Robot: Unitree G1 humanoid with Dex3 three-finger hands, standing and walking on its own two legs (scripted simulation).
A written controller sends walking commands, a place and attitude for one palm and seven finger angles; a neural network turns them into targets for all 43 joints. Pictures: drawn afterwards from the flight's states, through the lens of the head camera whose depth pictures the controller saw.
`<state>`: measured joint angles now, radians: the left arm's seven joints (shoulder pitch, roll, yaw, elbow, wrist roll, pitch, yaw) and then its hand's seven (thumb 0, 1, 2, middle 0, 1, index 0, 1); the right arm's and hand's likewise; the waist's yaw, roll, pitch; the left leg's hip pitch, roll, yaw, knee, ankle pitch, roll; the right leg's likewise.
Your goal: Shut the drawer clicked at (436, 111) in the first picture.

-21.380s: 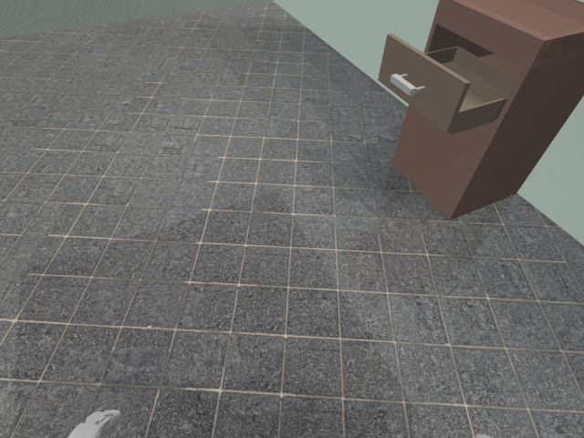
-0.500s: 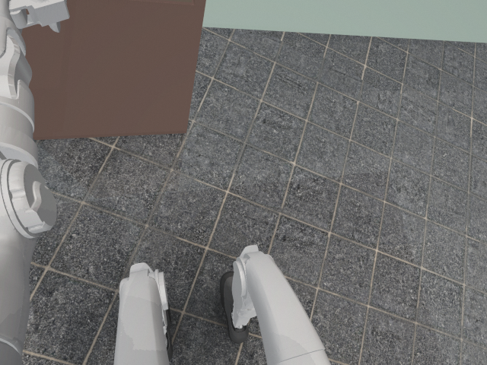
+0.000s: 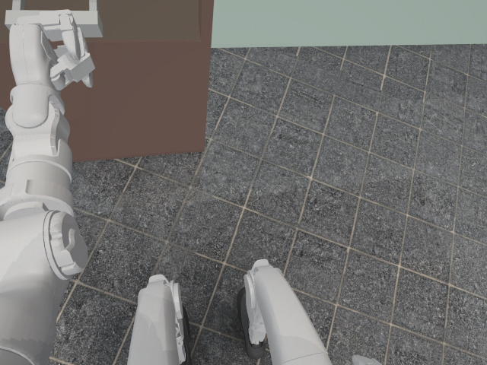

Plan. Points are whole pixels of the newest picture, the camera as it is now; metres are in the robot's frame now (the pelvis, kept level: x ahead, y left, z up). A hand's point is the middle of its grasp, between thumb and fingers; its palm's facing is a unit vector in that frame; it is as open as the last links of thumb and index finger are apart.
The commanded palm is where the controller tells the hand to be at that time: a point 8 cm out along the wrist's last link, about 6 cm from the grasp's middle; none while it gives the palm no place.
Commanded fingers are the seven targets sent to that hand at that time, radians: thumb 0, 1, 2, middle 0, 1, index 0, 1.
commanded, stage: draw the hand back to the body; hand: left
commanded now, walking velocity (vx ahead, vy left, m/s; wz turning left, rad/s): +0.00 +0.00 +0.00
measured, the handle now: (57, 11) +0.64 +0.21 +0.04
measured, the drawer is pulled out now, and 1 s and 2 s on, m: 0.00 0.00 0.00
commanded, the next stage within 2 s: step back with the hand held close in 1.36 s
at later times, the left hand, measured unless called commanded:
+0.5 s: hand out of the picture +0.40 +0.20 +0.17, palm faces +0.02 -1.00 -0.04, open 3.3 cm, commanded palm +0.36 +0.25 +0.18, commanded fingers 0.00 0.90 0.90 -1.40 -1.60 -1.40 -1.60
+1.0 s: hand out of the picture +0.28 +0.24 +0.28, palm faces +0.35 -0.87 -0.34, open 3.3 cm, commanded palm +0.23 +0.28 +0.31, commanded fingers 0.00 0.90 0.90 -1.40 -1.60 -1.40 -1.60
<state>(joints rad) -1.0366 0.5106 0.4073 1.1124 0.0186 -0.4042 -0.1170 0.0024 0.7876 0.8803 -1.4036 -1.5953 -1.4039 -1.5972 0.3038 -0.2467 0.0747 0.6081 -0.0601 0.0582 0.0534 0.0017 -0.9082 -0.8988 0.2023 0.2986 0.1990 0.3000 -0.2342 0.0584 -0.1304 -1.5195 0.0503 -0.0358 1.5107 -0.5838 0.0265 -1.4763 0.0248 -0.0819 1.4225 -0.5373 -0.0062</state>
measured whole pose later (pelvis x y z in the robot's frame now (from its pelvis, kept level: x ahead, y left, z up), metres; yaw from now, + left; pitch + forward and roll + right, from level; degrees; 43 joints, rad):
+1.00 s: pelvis +0.07 +0.00 +0.17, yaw +4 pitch -1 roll -1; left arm 0.37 0.32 0.17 -0.27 -0.07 -0.02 0.10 0.01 0.89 0.90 -1.40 -1.59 -1.40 -1.60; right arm 0.20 -0.22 0.06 0.56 0.02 -0.01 -0.08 0.01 -0.91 -0.90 0.20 0.30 0.20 0.30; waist 0.04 0.07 -0.03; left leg -0.19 0.00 0.02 0.54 -0.33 0.02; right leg -0.18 -0.01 -0.02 0.51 -0.31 0.01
